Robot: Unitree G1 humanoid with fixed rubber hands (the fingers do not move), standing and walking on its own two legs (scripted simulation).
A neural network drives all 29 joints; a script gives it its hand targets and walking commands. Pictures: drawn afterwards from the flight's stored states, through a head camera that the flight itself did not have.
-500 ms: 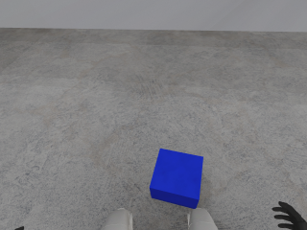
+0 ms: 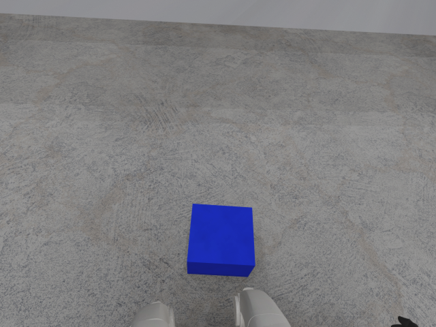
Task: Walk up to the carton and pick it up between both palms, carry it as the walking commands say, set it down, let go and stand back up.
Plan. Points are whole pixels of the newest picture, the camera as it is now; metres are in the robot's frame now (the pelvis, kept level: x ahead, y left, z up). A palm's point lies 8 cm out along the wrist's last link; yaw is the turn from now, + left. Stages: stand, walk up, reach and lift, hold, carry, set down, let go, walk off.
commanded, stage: walk up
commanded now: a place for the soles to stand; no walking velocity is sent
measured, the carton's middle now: (220, 240) +0.50 -0.06 -0.64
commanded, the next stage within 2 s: none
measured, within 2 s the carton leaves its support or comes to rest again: neither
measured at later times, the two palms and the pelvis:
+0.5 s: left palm (76, 297) +0.18 +0.25 -0.09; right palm out of the picture +0.10 -0.36 -0.11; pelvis +0.05 -0.05 +0.01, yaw -4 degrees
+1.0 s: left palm (81, 310) +0.16 +0.24 -0.09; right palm (421, 323) +0.14 -0.38 -0.08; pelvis +0.05 -0.06 +0.03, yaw -6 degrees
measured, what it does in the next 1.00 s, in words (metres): steps on the spot: right foot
